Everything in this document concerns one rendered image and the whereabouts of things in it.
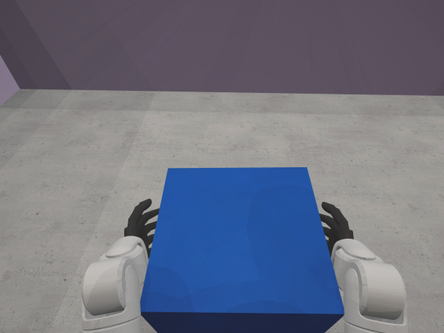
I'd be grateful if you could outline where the robot left forearm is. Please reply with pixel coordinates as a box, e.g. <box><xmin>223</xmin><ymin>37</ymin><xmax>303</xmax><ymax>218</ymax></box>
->
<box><xmin>81</xmin><ymin>236</ymin><xmax>148</xmax><ymax>333</ymax></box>

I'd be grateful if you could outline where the robot right forearm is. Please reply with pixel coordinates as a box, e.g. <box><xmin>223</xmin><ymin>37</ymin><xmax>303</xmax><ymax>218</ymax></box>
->
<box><xmin>331</xmin><ymin>239</ymin><xmax>408</xmax><ymax>333</ymax></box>

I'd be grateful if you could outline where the carton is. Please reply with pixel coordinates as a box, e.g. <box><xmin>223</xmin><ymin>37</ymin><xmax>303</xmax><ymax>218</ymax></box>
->
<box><xmin>140</xmin><ymin>167</ymin><xmax>344</xmax><ymax>333</ymax></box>

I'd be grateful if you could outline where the robot right hand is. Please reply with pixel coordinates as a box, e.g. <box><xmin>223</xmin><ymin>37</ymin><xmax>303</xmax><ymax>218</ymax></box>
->
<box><xmin>319</xmin><ymin>202</ymin><xmax>354</xmax><ymax>256</ymax></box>

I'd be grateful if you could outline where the robot left hand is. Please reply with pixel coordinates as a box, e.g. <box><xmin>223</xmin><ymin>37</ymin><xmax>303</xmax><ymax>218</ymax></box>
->
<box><xmin>124</xmin><ymin>199</ymin><xmax>160</xmax><ymax>258</ymax></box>

